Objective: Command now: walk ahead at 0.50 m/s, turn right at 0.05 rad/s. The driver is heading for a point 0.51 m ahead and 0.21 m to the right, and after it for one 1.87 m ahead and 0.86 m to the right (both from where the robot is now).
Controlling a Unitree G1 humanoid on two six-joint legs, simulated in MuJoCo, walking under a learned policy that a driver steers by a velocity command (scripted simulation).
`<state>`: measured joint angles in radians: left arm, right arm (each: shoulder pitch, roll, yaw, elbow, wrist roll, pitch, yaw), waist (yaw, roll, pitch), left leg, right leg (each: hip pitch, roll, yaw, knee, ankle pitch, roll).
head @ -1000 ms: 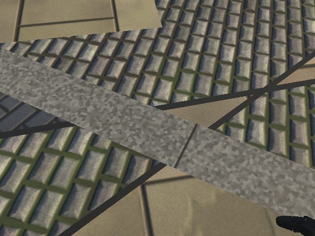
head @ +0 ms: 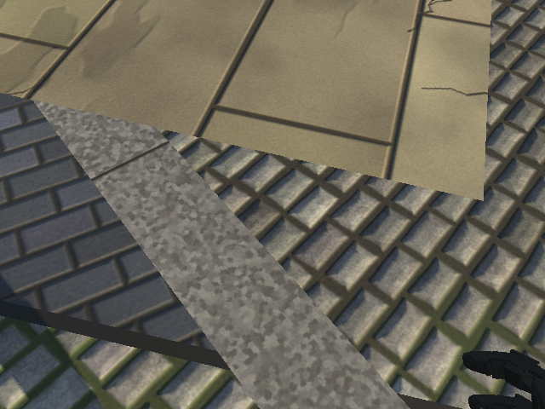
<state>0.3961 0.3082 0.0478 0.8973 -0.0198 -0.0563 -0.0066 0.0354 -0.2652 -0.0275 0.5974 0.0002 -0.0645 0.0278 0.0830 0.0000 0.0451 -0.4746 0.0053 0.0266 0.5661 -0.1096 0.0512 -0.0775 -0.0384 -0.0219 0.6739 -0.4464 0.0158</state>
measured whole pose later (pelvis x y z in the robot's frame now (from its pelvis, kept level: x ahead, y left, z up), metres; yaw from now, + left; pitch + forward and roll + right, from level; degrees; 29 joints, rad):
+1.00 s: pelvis +0.56 -0.08 +0.00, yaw -32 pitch +2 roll +1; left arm 0.37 0.32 0.08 0.73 -0.02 -0.02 0.01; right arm 0.06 -0.28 -0.04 0.67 -0.01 -0.12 0.02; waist 0.07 -0.02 0.01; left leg -0.46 -0.03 -0.03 0.54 -0.11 0.00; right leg -0.16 0.08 0.22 0.73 -0.50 -0.04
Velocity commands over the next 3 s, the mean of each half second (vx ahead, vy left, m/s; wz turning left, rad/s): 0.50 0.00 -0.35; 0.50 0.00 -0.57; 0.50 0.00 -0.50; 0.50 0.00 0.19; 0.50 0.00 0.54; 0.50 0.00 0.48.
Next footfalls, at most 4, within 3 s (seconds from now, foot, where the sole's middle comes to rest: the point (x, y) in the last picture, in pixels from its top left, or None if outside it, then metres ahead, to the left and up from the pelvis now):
0.52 right None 0.41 -0.15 -0.76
0.96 left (322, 296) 0.74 -0.05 -0.76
1.48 right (467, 295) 0.78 -0.44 -0.76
2.04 left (465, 188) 1.16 -0.49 -0.76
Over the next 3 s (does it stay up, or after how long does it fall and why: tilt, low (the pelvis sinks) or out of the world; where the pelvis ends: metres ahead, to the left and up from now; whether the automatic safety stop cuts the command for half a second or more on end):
stays up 1.44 -0.68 0.00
